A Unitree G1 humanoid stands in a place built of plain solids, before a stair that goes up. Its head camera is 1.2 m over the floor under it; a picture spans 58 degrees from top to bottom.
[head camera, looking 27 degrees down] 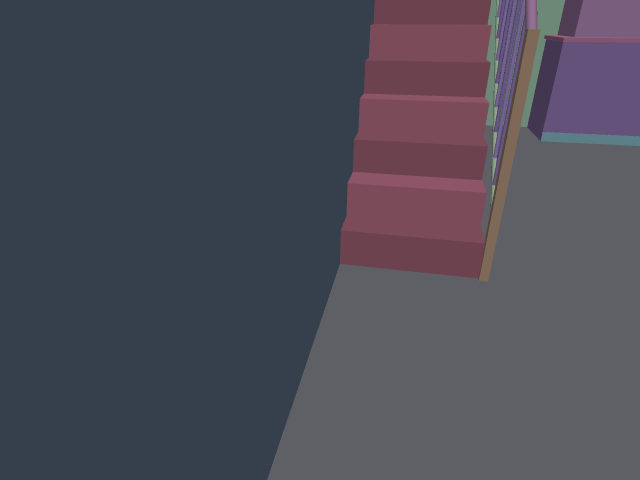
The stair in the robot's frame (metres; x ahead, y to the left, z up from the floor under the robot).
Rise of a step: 0.19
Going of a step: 0.20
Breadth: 0.73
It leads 12 degrees to the right of straight ahead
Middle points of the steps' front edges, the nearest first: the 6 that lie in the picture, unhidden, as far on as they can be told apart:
1.99 -0.47 0.21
2.19 -0.51 0.40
2.38 -0.55 0.59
2.58 -0.59 0.78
2.78 -0.63 0.98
2.98 -0.68 1.17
